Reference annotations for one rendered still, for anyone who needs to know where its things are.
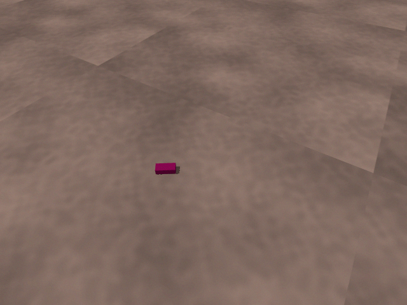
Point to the small box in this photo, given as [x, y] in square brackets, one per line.
[165, 168]

